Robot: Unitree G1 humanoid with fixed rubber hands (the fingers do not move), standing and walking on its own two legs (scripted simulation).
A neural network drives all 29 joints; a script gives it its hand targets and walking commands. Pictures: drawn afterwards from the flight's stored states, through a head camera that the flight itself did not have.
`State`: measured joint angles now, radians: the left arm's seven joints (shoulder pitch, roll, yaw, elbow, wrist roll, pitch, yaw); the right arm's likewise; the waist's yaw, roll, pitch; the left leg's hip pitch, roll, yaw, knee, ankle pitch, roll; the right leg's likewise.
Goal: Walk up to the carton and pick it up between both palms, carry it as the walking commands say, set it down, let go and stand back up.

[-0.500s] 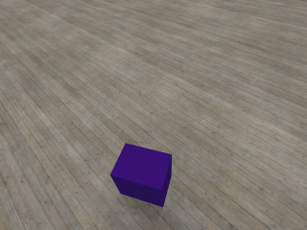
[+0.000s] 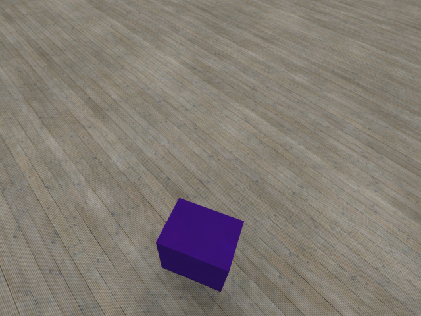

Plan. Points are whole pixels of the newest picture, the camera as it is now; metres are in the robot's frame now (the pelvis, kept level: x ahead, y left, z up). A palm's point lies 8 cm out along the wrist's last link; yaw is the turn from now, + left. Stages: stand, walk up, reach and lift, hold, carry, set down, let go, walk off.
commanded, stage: walk up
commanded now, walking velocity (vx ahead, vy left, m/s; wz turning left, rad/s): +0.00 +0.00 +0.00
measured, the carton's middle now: (200, 245) +0.50 +0.02 -0.63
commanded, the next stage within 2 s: none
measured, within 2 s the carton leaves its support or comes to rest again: neither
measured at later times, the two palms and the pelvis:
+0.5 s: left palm out of the picture -0.03 +0.20 -0.15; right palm out of the picture -0.02 -0.22 -0.14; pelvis -0.01 -0.01 +0.00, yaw +1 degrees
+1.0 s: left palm out of the picture -0.07 +0.26 -0.11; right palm out of the picture +0.02 -0.24 -0.14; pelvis +0.00 +0.01 +0.01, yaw -6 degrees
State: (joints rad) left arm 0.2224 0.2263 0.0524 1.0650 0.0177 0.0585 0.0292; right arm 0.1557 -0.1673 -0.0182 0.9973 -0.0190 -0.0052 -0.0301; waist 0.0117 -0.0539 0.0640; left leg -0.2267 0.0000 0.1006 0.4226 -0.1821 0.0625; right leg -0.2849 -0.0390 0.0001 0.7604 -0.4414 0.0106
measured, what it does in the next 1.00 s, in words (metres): steps on the spot: right foot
